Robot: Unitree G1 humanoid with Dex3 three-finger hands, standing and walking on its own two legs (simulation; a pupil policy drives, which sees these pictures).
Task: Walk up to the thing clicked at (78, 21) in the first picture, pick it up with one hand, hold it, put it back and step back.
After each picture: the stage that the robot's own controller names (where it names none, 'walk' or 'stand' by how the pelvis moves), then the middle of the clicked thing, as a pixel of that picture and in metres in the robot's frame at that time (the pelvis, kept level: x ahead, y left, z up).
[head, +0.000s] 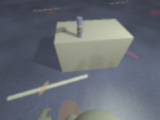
stand; (79, 28) +1.03 +0.18 +0.01
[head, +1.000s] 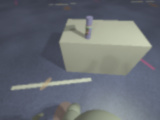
walk; (88, 28) +0.94 +0.12 +0.02
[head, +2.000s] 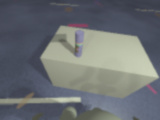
walk; (78, 45) +0.61 +0.14 +0.04
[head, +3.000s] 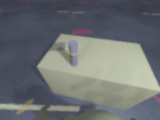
stand; (73, 54) +0.54 +0.18 +0.02
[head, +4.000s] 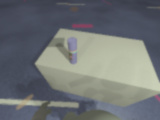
stand; (72, 52) +0.53 +0.17 +0.02
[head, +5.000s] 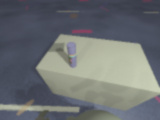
stand; (72, 56) +0.53 +0.18 +0.01
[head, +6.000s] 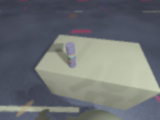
stand; (71, 56) +0.52 +0.19 +0.01
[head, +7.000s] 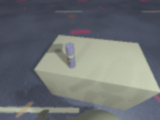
stand; (70, 56) +0.52 +0.20 +0.01
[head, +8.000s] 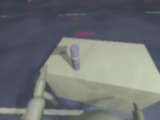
rise first; (75, 58) +0.50 +0.18 +0.01
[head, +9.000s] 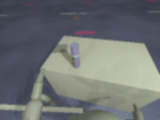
go down; (75, 56) +0.52 +0.18 +0.01
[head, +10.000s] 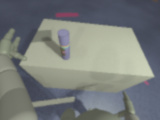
go down; (64, 46) +0.53 +0.16 +0.04
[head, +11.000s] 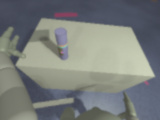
approach; (62, 46) +0.52 +0.18 +0.06
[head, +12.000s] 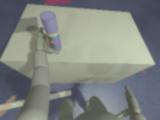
close in; (53, 35) +0.54 +0.19 +0.10
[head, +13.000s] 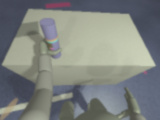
lift; (52, 41) +0.51 +0.19 +0.10
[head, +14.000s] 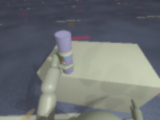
lift; (65, 55) +0.33 +0.16 +0.24
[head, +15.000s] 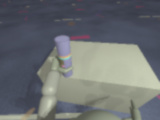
hold; (65, 59) +0.33 +0.17 +0.20
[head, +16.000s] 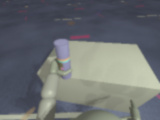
hold; (64, 61) +0.32 +0.17 +0.19
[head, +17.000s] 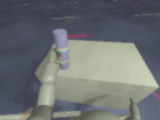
crouch; (62, 51) +0.39 +0.18 +0.21
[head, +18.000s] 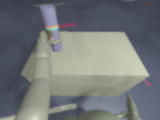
lower; (53, 31) +0.51 +0.20 +0.23
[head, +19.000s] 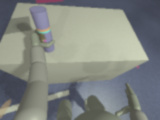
lower; (45, 33) +0.55 +0.20 +0.11
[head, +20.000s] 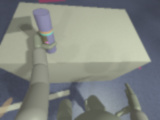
lower; (47, 35) +0.54 +0.20 +0.10
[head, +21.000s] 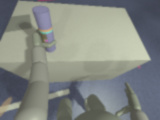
lower; (46, 33) +0.55 +0.20 +0.11
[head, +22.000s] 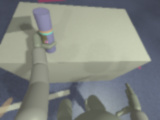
lower; (47, 34) +0.54 +0.20 +0.11
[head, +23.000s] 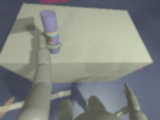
open; (52, 35) +0.54 +0.18 +0.10
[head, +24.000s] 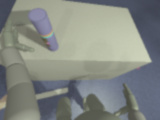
rise; (47, 35) +0.51 +0.20 +0.11
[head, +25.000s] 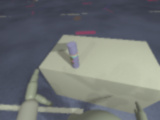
sink last; (74, 56) +0.50 +0.19 +0.05
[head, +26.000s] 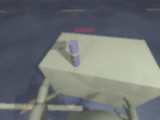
stand; (74, 54) +0.51 +0.18 +0.04
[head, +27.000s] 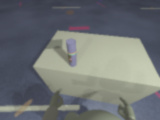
stand; (72, 54) +0.50 +0.18 +0.04
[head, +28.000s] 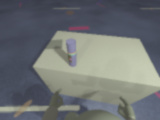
stand; (72, 54) +0.50 +0.18 +0.04
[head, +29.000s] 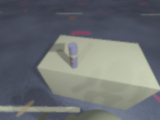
walk; (73, 56) +0.52 +0.17 +0.02
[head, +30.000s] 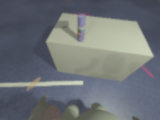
walk; (81, 29) +0.77 +0.13 +0.04
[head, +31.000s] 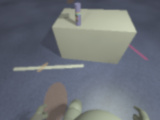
walk; (77, 15) +1.12 +0.25 +0.05
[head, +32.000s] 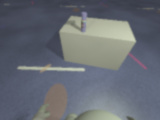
stand; (83, 22) +1.18 +0.16 +0.02
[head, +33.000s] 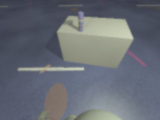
stand; (80, 22) +1.19 +0.18 +0.01
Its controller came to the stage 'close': yes
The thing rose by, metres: 0.21
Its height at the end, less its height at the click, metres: +0.00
